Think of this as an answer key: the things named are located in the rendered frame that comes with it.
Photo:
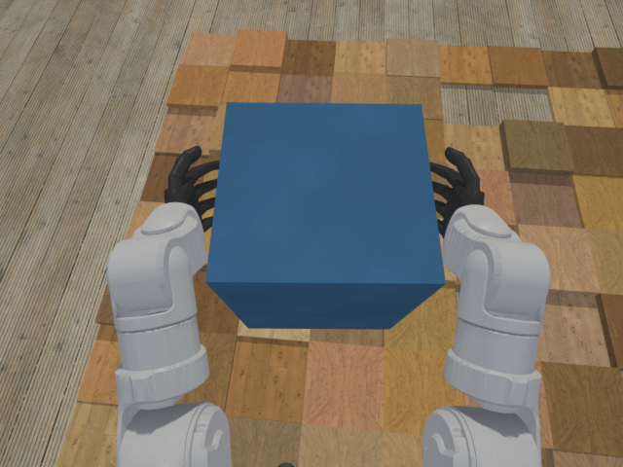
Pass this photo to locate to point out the right robot hand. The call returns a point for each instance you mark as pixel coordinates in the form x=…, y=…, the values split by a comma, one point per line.
x=466, y=186

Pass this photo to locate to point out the left robot forearm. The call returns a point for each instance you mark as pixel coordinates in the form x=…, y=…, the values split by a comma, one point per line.
x=150, y=279

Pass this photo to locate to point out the right robot forearm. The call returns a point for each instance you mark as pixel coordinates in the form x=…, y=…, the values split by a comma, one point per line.
x=503, y=290

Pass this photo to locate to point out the left robot upper arm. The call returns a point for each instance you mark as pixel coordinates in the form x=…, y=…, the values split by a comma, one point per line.
x=182, y=435

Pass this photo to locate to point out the right robot upper arm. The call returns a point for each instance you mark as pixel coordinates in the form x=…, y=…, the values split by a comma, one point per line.
x=456, y=436

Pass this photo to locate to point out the left robot hand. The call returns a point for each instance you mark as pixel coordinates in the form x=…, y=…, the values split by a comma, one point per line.
x=181, y=182

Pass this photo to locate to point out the carton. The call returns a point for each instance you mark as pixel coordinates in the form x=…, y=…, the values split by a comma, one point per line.
x=324, y=216

